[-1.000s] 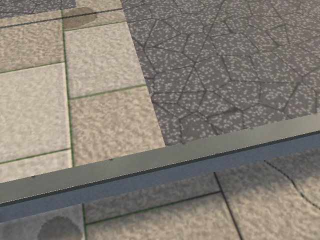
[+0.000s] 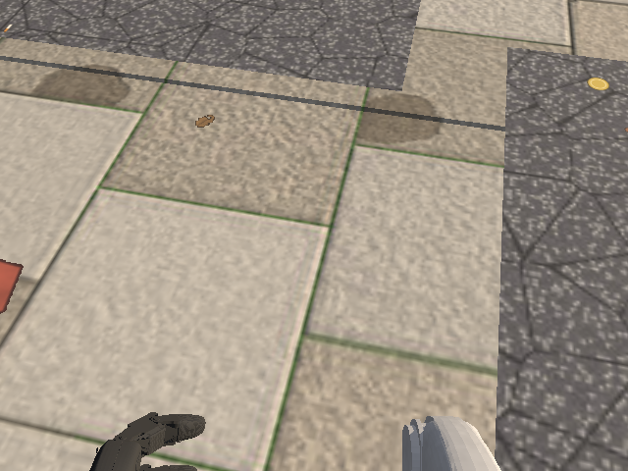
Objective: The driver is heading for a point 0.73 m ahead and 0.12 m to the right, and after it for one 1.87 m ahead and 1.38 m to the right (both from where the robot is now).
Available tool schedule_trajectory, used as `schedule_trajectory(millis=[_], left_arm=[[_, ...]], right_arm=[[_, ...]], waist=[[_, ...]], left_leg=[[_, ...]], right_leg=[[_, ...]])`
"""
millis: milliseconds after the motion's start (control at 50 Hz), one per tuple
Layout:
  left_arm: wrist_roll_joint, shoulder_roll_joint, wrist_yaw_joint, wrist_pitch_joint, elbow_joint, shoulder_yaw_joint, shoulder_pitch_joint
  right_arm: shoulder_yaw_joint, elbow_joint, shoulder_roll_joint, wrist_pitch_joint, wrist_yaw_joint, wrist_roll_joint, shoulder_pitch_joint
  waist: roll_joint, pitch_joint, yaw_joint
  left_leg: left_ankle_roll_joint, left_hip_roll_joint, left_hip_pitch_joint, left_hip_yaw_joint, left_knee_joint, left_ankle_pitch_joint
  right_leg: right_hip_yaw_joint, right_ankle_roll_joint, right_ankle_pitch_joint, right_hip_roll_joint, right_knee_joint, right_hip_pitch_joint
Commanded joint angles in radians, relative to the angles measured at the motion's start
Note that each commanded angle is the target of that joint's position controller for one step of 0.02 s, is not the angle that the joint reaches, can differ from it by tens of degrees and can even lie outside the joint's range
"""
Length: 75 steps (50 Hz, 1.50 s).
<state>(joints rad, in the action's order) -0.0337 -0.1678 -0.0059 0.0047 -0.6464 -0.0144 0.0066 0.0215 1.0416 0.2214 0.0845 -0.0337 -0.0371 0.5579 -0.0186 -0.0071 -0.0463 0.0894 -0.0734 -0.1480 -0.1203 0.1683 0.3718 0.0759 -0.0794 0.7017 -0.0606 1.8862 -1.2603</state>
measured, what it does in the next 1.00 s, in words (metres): climbs: right foot 0.14 m higher, then left foot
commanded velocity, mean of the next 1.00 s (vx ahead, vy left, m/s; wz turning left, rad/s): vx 0.50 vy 0.00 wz -0.03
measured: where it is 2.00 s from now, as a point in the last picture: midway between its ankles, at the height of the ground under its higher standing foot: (399, 179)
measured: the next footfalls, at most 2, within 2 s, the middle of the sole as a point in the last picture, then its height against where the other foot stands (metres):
right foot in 0.10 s outside the picture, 0.14 m higher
left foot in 0.70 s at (320, 375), level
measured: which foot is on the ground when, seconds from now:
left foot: down 0.00-0.12, up 0.14-0.68, down 0.70-1.00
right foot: up 0.00-0.08, down 0.10-0.70, up 0.72-1.00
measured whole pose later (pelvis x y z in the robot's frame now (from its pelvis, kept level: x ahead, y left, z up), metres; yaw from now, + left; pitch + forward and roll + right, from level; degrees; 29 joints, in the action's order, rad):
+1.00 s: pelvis +0.62 -0.06 +0.16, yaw -7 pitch +1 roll +1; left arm -0.02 -0.25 0.03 0.03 -0.79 0.06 -0.22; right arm 0.04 0.90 0.21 0.11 0.00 -0.02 0.40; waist 0.05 0.00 -0.03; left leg 0.10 -0.09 0.03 0.14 0.22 0.21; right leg -0.06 -0.04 0.14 -0.07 1.01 -0.66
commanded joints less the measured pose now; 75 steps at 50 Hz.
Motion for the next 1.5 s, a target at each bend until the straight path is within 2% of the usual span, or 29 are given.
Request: schedule_trajectory(millis=[20,40,60,100,120,140,160,200,260,340,400,480,560,680,700,720,740,760,800,840,1120,1220,1240,1260,1280,1300,1340,1400,1500], left_arm=[[-0.005,0.010,0.023,0.008,0.219,-0.048,0.229],[-0.001,-0.006,0.031,-0.004,0.150,-0.035,0.056],[0.005,-0.034,0.023,-0.008,0.097,-0.015,-0.133],[0.000,-0.149,0.005,-0.012,-0.006,0.042,-0.434],[-0.018,-0.271,0.008,0.002,-0.065,0.083,-0.497],[0.011,-0.377,-0.005,-0.007,-0.117,0.108,-0.509],[0.036,-0.322,0.001,-0.002,-0.085,0.111,-0.365],[0.024,-0.153,-0.001,0.017,-0.153,0.080,-0.230],[-0.019,-0.004,0.010,0.070,-0.271,0.045,-0.308],[0.023,-0.095,0.025,0.119,-0.288,0.067,-0.263],[0.052,-0.094,0.006,0.125,-0.284,0.062,-0.385],[0.040,-0.124,-0.012,0.118,-0.287,0.078,-0.549],[0.022,-0.120,-0.014,0.101,-0.272,0.076,-0.574],[0.009,-0.190,-0.034,0.086,-0.274,0.089,-0.537],[0.020,-0.199,-0.032,0.083,-0.260,0.091,-0.493],[0.026,-0.165,-0.027,0.087,-0.215,0.079,-0.461],[0.060,-0.066,-0.013,0.084,-0.185,0.061,-0.579],[0.027,-0.165,-0.019,0.082,-0.188,0.084,-0.490],[0.035,-0.154,-0.007,0.090,-0.163,0.083,-0.389],[0.020,-0.133,0.009,0.061,-0.171,0.080,-0.411],[0.008,-0.091,0.059,0.031,-0.007,0.052,-0.021],[-0.008,-0.171,0.038,0.032,-0.068,0.090,-0.286],[-0.021,-0.216,0.028,0.037,-0.111,0.113,-0.434],[-0.023,-0.317,0.013,0.035,-0.113,0.141,-0.468],[0.008,-0.359,0.017,0.026,-0.090,0.154,-0.434],[0.026,-0.320,0.012,0.017,-0.092,0.149,-0.396],[0.029,-0.231,0.008,0.021,-0.101,0.122,-0.320],[0.037,-0.211,0.010,0.046,-0.096,0.110,-0.299],[0.035,-0.250,0.010,0.052,-0.112,0.120,-0.398]], right_arm=[[0.010,-0.016,0.130,-0.007,-0.008,0.041,-0.020],[0.000,-0.067,0.132,-0.004,0.003,0.069,-0.120],[0.030,-0.083,0.240,0.008,0.014,0.074,-0.120],[0.079,-0.075,0.336,0.016,0.026,0.084,-0.146],[0.069,-0.078,0.242,0.022,0.030,0.062,-0.107],[0.051,-0.131,0.111,0.034,0.060,0.054,-0.045],[0.044,-0.152,0.081,0.036,0.073,0.018,0.004],[0.030,-0.204,0.035,0.015,0.071,-0.004,-0.128],[-0.005,-0.291,-0.053,-0.038,0.044,0.009,-0.249],[-0.011,-0.365,0.004,-0.043,0.026,-0.005,-0.329],[0.001,-0.361,0.035,-0.035,0.050,0.013,-0.402],[-0.010,-0.390,-0.017,-0.035,0.074,0.014,-0.572],[-0.006,-0.406,-0.001,-0.042,0.075,0.022,-0.655],[0.033,-0.323,0.080,-0.024,0.043,0.015,-0.410],[0.043,-0.280,0.094,-0.012,0.033,0.004,-0.272],[0.064,-0.249,0.162,-0.007,0.019,-0.021,-0.110],[0.080,-0.252,0.215,-0.008,0.023,-0.029,-0.130],[0.074,-0.264,0.158,-0.012,0.035,0.015,-0.189],[0.051,-0.266,0.078,0.001,0.041,0.014,-0.294],[0.036,-0.245,0.044,0.021,0.029,0.015,-0.292],[0.035,-0.156,0.116,0.031,0.011,0.025,-0.089],[0.053,-0.168,0.187,-0.006,-0.016,0.011,-0.147],[0.054,-0.191,0.193,-0.010,-0.011,0.015,-0.178],[0.035,-0.243,0.098,-0.005,0.001,0.019,-0.141],[0.039,-0.293,0.115,-0.001,0.017,0.025,-0.158],[0.036,-0.313,0.124,0.008,0.025,0.010,-0.246],[0.031,-0.322,0.123,0.019,0.029,0.014,-0.269],[0.025,-0.323,0.107,-0.038,0.038,-0.019,-0.226],[0.021,-0.389,0.100,-0.059,0.045,-0.013,-0.395]], waist=[[0.066,0.145,0.039],[0.053,-0.015,0.103],[-0.075,-0.157,0.175],[-0.122,-0.322,0.332],[0.055,-0.311,0.299],[0.430,-0.426,0.195],[0.220,-0.414,0.093],[-0.011,-0.071,0.018],[0.003,0.028,-0.015],[0.021,0.044,-0.070],[0.059,0.001,0.011],[0.074,-0.008,0.121],[0.119,0.048,0.138],[0.126,-0.040,0.007],[0.119,-0.101,-0.070],[0.021,-0.218,-0.123],[-0.225,-0.288,-0.024],[-0.021,-0.215,-0.029],[0.039,-0.016,0.025],[0.007,0.014,0.068],[-0.048,0.096,-0.007],[-0.094,-0.073,0.134],[-0.038,-0.145,0.211],[0.140,-0.229,0.166],[0.205,-0.310,0.138],[0.060,-0.192,0.140],[-0.035,-0.004,0.058],[0.003,-0.002,0.005],[0.053,0.022,0.060]], left_leg=[[0.103,0.256,0.333,0.017,-0.246,-0.660],[0.103,0.205,0.454,0.107,-0.159,-1.185],[0.098,0.242,0.437,0.104,0.024,-1.602],[0.031,0.263,0.237,0.070,0.491,-1.776],[0.007,0.128,0.326,0.029,0.928,-1.008],[-0.038,-0.152,0.594,-0.047,1.386,-0.117],[-0.017,-0.085,0.661,-0.156,1.529,-0.162],[-0.003,0.018,0.787,-0.015,1.530,-0.197],[0.053,0.059,0.883,-0.021,1.577,-0.131],[0.037,0.093,0.894,-0.005,1.223,-0.257],[-0.017,0.131,0.897,0.139,0.982,-0.420],[-0.033,0.112,0.940,0.209,0.683,-0.458],[-0.039,0.093,0.913,0.225,0.493,-0.397],[0.063,-0.018,0.509,0.239,0.297,-0.211],[0.096,0.025,0.294,0.197,0.243,-0.280],[0.149,0.226,0.027,-0.005,0.271,-0.221],[0.324,0.510,-0.209,-0.511,0.212,-0.294],[0.292,0.457,-0.091,-0.514,0.139,-0.233],[0.216,0.380,0.152,-0.245,0.061,-0.324],[0.140,0.307,0.263,-0.091,0.009,-0.383],[0.003,0.274,0.086,0.282,0.003,-0.846],[-0.001,0.317,0.037,0.337,0.484,-1.230],[-0.013,0.289,0.191,0.349,0.739,-1.002],[-0.042,0.172,0.512,0.351,1.078,-0.265],[-0.071,0.001,0.803,0.167,1.327,0.184],[-0.067,0.086,0.912,0.057,1.320,0.066],[-0.080,0.154,0.848,0.081,1.149,-0.041],[-0.122,0.184,0.722,0.094,1.025,-0.039],[-0.157,0.185,0.825,0.117,0.807,-0.216]], right_leg=[[0.094,-0.043,-0.196,-0.017,-0.419,0.243],[0.135,-0.057,-0.397,0.053,-0.499,0.676],[0.113,-0.057,-0.442,0.098,-0.527,0.939],[-0.005,-0.070,-0.356,0.145,-0.835,1.145],[-0.322,-0.151,-0.375,0.000,-0.990,1.215],[-0.978,-0.213,-0.651,-0.243,-1.406,1.302],[-1.105,-0.193,-0.468,-0.278,-1.487,1.234],[-0.858,-0.163,-0.207,-0.220,-1.472,0.917],[-0.523,-0.133,-0.320,-0.154,-1.468,0.711],[-0.225,-0.068,-0.449,-0.056,-1.631,0.689],[-0.150,-0.072,-0.868,-0.050,-1.682,0.922],[-0.135,-0.033,-1.023,-0.045,-1.700,1.250],[-0.135,-0.045,-1.071,-0.086,-1.722,1.401],[-0.108,-0.033,-1.624,-0.131,-1.363,1.458],[-0.093,-0.036,-1.502,-0.117,-1.197,1.340],[-0.066,-0.040,-1.119,-0.067,-0.926,1.116],[-0.036,0.010,-0.203,0.143,-0.560,0.710],[-0.161,-0.010,-0.255,0.095,-0.528,0.647],[-0.170,-0.005,-0.381,0.041,-0.606,0.655],[-0.165,0.015,-0.412,0.012,-0.676,0.715],[0.039,-0.002,-0.716,0.027,-1.246,0.625],[0.058,-0.115,-0.492,0.156,-1.323,0.945],[-0.026,-0.159,-0.489,0.122,-1.394,1.167],[-0.388,-0.248,-0.525,-0.143,-1.386,1.428],[-0.866,-0.394,-0.602,-0.286,-1.535,1.575],[-0.724,-0.357,-0.571,-0.256,-1.577,1.496],[-0.515,-0.262,-0.694,-0.173,-1.631,1.217],[-0.375,-0.221,-0.860,-0.075,-1.657,1.055],[-0.354,-0.172,-0.856,-0.021,-1.679,1.078]])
